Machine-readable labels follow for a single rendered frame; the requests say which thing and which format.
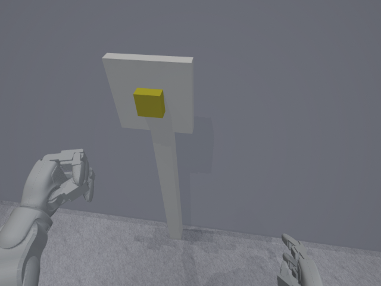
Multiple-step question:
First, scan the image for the left robot hand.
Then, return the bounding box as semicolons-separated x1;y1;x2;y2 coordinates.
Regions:
20;149;95;217

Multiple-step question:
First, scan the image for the right robot hand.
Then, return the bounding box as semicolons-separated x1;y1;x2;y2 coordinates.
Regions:
277;234;324;286

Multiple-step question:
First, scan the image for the button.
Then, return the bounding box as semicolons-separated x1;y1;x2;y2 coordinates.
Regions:
133;88;165;118

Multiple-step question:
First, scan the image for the panel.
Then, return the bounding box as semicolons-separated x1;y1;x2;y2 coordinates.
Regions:
102;53;194;240

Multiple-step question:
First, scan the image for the robot left forearm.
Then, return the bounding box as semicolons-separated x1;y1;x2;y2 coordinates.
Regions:
0;206;53;286

